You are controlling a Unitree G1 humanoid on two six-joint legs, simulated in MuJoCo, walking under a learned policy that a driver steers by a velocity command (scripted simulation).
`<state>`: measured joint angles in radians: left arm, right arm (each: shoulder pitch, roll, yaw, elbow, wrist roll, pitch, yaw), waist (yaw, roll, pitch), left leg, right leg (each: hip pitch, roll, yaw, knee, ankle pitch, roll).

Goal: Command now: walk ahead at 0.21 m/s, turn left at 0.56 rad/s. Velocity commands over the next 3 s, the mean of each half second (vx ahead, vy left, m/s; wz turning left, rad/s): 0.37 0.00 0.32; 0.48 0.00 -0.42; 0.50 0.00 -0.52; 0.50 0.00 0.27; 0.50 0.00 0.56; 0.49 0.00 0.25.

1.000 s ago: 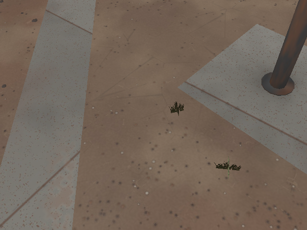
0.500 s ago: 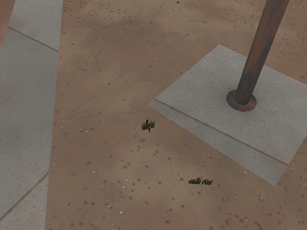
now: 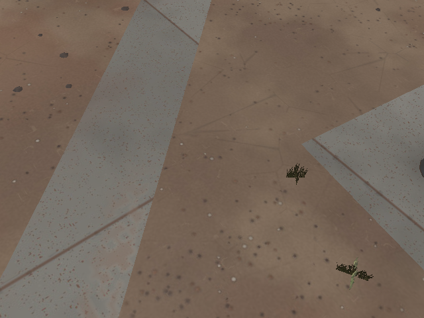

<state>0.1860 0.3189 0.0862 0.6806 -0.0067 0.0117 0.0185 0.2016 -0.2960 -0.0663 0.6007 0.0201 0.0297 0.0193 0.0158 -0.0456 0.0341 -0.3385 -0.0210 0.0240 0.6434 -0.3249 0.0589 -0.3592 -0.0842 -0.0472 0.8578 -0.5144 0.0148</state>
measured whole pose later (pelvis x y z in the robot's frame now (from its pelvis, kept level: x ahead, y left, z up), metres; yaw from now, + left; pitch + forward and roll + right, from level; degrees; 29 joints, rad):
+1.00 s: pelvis +0.47 +0.04 +0.01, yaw -8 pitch +2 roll +1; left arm 0.38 0.31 0.05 0.76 -0.03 -0.03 0.01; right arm 0.12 -0.27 -0.04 0.63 -0.01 -0.11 0.01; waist 0.05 -0.03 0.03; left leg -0.37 -0.03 0.00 0.51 -0.17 0.02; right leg -0.33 0.04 0.12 1.13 -0.44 -0.01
